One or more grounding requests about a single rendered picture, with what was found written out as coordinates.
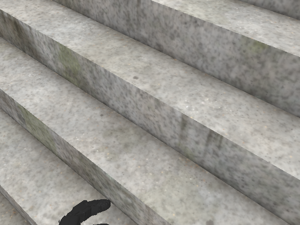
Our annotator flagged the robot left hand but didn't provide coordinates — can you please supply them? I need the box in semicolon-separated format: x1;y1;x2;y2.
58;199;111;225

